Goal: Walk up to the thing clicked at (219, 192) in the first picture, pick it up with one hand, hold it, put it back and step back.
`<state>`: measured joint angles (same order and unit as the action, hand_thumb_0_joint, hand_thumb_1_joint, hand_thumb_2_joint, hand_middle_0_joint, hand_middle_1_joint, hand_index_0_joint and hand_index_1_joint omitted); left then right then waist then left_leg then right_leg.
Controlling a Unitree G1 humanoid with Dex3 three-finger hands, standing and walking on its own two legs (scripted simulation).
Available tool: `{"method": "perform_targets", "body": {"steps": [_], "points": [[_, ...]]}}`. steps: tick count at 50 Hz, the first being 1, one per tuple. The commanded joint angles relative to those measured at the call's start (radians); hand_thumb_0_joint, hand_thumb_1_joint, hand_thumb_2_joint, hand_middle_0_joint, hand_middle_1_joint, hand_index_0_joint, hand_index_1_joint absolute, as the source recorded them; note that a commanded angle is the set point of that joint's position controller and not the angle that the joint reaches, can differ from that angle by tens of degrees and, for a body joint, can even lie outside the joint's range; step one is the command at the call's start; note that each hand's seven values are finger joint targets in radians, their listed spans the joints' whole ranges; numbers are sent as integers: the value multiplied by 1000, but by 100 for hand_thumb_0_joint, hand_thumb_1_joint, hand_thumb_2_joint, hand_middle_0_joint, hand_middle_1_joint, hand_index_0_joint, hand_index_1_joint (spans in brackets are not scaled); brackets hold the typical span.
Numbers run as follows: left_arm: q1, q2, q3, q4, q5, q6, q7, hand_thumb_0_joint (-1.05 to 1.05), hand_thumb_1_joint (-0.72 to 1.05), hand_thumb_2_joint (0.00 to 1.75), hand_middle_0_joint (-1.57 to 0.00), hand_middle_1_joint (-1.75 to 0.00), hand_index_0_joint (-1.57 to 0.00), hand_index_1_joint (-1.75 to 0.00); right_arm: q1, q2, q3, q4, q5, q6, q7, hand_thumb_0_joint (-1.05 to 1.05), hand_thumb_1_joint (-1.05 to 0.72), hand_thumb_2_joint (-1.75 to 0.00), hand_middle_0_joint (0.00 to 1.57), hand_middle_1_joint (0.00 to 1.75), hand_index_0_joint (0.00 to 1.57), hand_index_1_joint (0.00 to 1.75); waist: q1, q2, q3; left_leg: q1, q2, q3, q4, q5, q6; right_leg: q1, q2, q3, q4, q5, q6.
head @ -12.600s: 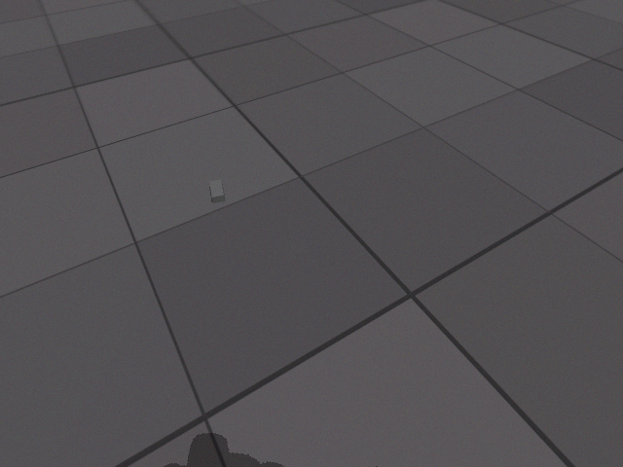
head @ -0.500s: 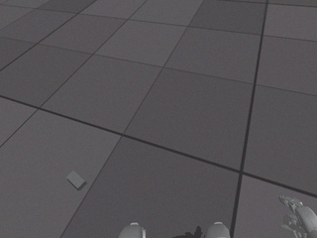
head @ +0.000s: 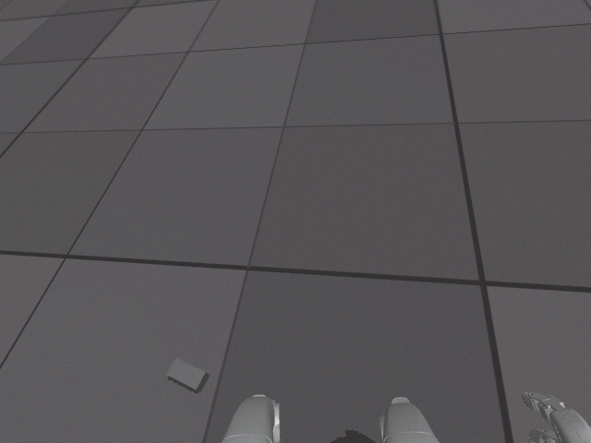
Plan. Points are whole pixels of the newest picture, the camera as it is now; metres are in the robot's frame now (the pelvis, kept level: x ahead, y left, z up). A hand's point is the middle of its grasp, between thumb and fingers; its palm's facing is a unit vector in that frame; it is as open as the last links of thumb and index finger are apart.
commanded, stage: walk up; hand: left
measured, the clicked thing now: (188, 374) +0.41 +0.48 -0.71
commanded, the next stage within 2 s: none
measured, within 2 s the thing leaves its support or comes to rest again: neither
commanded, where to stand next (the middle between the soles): -0.06 +0.45 m, yaw -27 degrees
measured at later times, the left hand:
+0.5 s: hand out of the picture +0.08 +0.51 -0.11, palm faces -0.22 -0.81 -0.55, open 7.4 cm
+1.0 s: hand out of the picture +0.02 +0.76 -0.12, palm faces -0.35 -0.79 -0.50, open 7.4 cm
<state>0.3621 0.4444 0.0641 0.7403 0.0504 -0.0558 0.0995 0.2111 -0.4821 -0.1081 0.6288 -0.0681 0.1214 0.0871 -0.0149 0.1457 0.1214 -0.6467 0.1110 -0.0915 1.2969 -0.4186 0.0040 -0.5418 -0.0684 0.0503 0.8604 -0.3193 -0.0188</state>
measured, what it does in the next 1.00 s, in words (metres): steps to the left, turning right: left foot, then right foot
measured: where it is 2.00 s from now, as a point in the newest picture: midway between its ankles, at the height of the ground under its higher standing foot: outside the picture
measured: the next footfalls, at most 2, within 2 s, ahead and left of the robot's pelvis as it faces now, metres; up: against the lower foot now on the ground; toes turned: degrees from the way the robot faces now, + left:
left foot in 0.10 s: +0.04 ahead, +0.25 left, +0.00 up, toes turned -2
right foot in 0.40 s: +0.02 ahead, +0.12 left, +0.00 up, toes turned -13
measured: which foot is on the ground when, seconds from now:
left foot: up 0.00-0.08, down 0.10-0.40, up 0.42-0.72, down 0.74-1.00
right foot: down 0.00-0.12, up 0.14-0.38, down 0.40-0.76, up 0.78-1.00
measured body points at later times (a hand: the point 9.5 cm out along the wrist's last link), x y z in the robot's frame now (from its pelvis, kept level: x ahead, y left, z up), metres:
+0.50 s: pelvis -0.06 +0.25 +0.00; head +0.00 +0.20 +0.44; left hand +0.10 +0.55 -0.08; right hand -0.04 -0.08 -0.13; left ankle -0.02 +0.34 -0.62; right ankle -0.02 +0.13 -0.69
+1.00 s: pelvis -0.15 +0.49 +0.01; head -0.11 +0.47 +0.46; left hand +0.04 +0.80 -0.09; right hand -0.21 +0.19 -0.11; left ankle -0.08 +0.56 -0.69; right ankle -0.19 +0.39 -0.63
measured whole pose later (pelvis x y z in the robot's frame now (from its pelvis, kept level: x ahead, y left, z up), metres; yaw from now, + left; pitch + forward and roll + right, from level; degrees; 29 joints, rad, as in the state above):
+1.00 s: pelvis -0.15 +0.49 +0.01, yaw -22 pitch -2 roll -1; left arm 0.26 0.45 0.09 0.89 0.02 0.00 0.04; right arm 0.27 -0.37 -0.04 0.78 -0.03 0.05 0.03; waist -0.03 0.03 0.15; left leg -0.40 0.04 0.09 0.84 -0.39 0.05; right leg -0.52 0.09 0.03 1.17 -0.47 -0.02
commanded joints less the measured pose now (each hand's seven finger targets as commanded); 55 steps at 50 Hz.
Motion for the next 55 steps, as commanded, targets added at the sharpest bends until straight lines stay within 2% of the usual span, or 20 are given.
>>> {"method": "perform_targets", "body": {"steps": [1, 5, 6, 8, 10, 17, 19, 20, 21, 22, 26, 33, 36, 37, 38, 39, 41, 44, 49, 55], "points": [[22, 401, 146, -54, 7, -19, 25, 0, 90, 90, -20, -30, -20, -30, -6, -161, -64, -98, 2, -23, -4, 0, -90, -90, 20, 30, 20, 30, 14, -348, -108, 50, -7, 57, -183, -97, 23, 20, -142, 299, -318, -215, -198], [-62, 331, 112, -60, -9, -7, 25, 0, 90, 90, -20, -30, -20, -30, 221, -184, -87, -23, -4, -49, -17, 0, -90, -90, 20, 30, 20, 30, -113, -233, -213, 401, -55, 72, -568, -83, 44, -116, -68, 182, 3, 44, -105], [-47, 208, 75, -59, -21, 0, 34, 0, 90, 90, -20, -30, -20, -30, 256, -268, -107, -23, -28, -57, -29, 0, -90, -90, 20, 30, 20, 30, -145, 109, -149, 434, 75, -172, -789, -53, 65, -330, 155, 2, 317, -133, -43], [-145, 255, 64, -54, -28, -11, 65, 0, 90, 90, -20, -30, -20, -30, 32, -333, -111, -74, 1, -68, -48, 0, -90, -90, 20, 30, 20, 30, -91, 153, -59, 223, 284, -534, -932, 143, 222, -337, 128, 46, 501, -302, -30], [-66, 261, 81, 28, -59, -4, 47, 0, 90, 90, -20, -30, -20, -30, -11, -231, -76, -84, -9, -71, -61, 0, -90, -90, 20, 30, 20, 30, -58, 17, -38, 268, 172, -276, -756, 303, 171, -294, 112, 29, 495, -221, -15], [123, 183, 62, 40, -73, -3, 22, 0, 90, 90, -20, -30, -20, -30, -33, -153, -38, -114, -10, -54, -67, 0, -90, -90, 20, 30, 20, 30, 22, 67, -149, 336, 114, -45, -547, 723, 160, 128, 44, -71, -67, -65, -47], [211, 262, 95, 41, -45, -15, 38, 0, 90, 90, -20, -30, -20, -30, -20, -98, -19, -132, 11, -47, -59, 0, -90, -90, 20, 30, 20, 30, 87, -117, -207, 90, 2, 62, -283, 487, 30, 505, -24, 86, -329, 250, -82], [184, 321, 110, -3, -27, -17, 44, 0, 90, 90, -20, -30, -20, -30, 62, -58, -6, -130, 16, -44, -59, 0, -90, -90, 20, 30, 20, 30, 53, -311, -251, -186, -57, 52, -88, -210, -39, 675, -319, 483, -288, 452, -199], [112, 339, 111, -43, -33, -9, 48, 0, 90, 90, -20, -30, -20, -30, 65, -141, -36, -129, 3, -26, -78, 0, -90, -90, 20, 30, 20, 30, 38, -170, -267, -159, -42, -64, 105, -270, -33, 511, -462, 627, -313, 512, -363], [57, 343, 112, -64, -45, -11, 57, 0, 90, 90, -20, -30, -20, -30, 35, -171, -52, -126, 5, -14, -84, 0, -90, -90, 20, 30, 20, 30, 28, -108, -244, -129, -25, -112, 227, -212, -26, 388, -464, 630, -363, 398, -394], [-58, 295, 96, -73, -28, -7, 44, 0, 90, 90, -20, -30, -20, -30, 55, -157, -63, -86, 9, -10, -54, 0, -90, -90, 20, 30, 20, 30, -28, -172, -106, 4, -62, -32, 221, -1, -11, 90, -199, 285, -310, 101, -222], [-38, 361, 125, -47, 7, 12, 22, 0, 90, 90, -20, -30, -20, -30, 45, -148, -62, -58, 28, 1, -36, 0, -90, -90, 20, 30, 20, 30, 38, -385, -120, 133, -48, 82, -231, -172, 0, 66, -125, 314, -346, -250, -173], [-87, 313, 103, -35, -15, 33, 17, 0, 90, 90, -20, -30, -20, -30, 215, -153, -74, 29, 31, -14, -34, 0, -90, -90, 20, 30, 20, 30, -35, -329, -171, 402, -103, 140, -565, -127, 31, -57, -65, 218, -240, -190, -81], [-86, 245, 86, -25, -17, 40, 22, 0, 90, 90, -20, -30, -20, -30, 269, -184, -83, 44, 8, -24, -38, 0, -90, -90, 20, 30, 20, 30, -86, -135, -130, 421, -46, -4, -714, -194, 62, -191, 47, 137, 21, -206, -51], [-144, 170, 67, -52, -34, 30, 37, 0, 90, 90, -20, -30, -20, -30, 167, -308, -97, 5, 20, -30, -44, 0, -90, -90, 20, 30, 20, 30, -87, 216, -73, 254, 242, -409, -894, -124, 188, -307, 228, -32, 349, -302, 0], [-239, 254, 83, -54, -16, 19, 49, 0, 90, 90, -20, -30, -20, -30, 17, -361, -97, -20, 33, -38, -52, 0, -90, -90, 20, 30, 20, 30, -83, 154, -7, 90, 354, -610, -995, -100, 303, -259, 157, 53, 454, -299, -4], [-166, 230, 87, 30, -55, 23, 31, 0, 90, 90, -20, -30, -20, -30, -76, -213, -58, -29, 13, -57, -73, 0, -90, -90, 20, 30, 20, 30, -12, -68, 67, 74, 167, -276, -877, 2, 158, -224, 149, 106, 549, -162, -15], [-55, 216, 79, 95, -60, 29, -4, 0, 90, 90, -20, -30, -20, -30, -100, -191, -44, -2, 28, -72, -78, 0, -90, -90, 20, 30, 20, 30, 14, 35, -22, 226, 122, -188, -809, 45, 166, -111, 123, 29, 486, -132, -12], [-120, 201, 75, 60, -20, 35, -69, 0, 90, 90, -20, -30, -20, -30, 65, -223, -43, 81, 36, -125, -93, 0, -90, -90, 20, 30, 20, 30, -33, -70, -76, 461, 231, -362, -908, -332, 160, -120, 100, 95, 233, -182, 3], [-29, 195, 75, 98, -17, 33, -98, 0, 90, 90, -20, -30, -20, -30, 127, -242, -46, 138, 27, -159, -93, 0, -90, -90, 20, 30, 20, 30, -26, 7, -102, 545, 265, -294, -1061, -307, 117, 13, 80, 19, -17, -327, -26]]}}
